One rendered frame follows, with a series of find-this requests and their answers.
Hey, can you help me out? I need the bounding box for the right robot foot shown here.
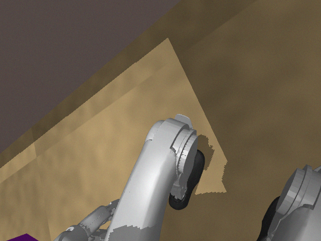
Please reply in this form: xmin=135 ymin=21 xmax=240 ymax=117
xmin=257 ymin=196 xmax=280 ymax=241

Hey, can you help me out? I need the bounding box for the left robot hand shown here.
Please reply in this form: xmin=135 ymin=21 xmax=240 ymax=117
xmin=78 ymin=199 xmax=119 ymax=241

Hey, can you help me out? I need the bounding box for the left robot arm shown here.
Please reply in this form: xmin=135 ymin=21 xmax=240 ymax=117
xmin=53 ymin=225 xmax=88 ymax=241

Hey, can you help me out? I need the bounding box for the left robot foot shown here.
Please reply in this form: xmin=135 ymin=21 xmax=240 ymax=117
xmin=169 ymin=150 xmax=205 ymax=210

